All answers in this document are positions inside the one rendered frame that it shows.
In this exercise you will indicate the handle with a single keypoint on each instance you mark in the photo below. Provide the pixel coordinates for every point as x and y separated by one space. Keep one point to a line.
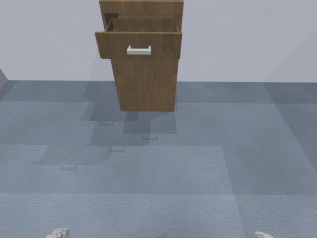
138 51

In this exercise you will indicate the drawer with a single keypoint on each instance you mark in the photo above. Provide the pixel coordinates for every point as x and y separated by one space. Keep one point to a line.
161 34

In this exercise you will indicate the cabinet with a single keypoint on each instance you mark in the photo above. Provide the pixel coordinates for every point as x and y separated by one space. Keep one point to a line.
144 85

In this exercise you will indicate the left robot hand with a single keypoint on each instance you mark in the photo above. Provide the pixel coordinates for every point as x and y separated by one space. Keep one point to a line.
59 233

